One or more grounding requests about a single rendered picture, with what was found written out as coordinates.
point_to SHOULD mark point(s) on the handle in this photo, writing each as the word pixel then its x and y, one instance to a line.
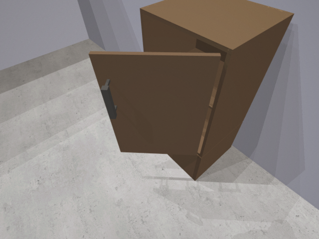
pixel 106 93

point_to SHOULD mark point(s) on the cupboard door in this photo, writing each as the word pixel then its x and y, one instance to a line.
pixel 162 98

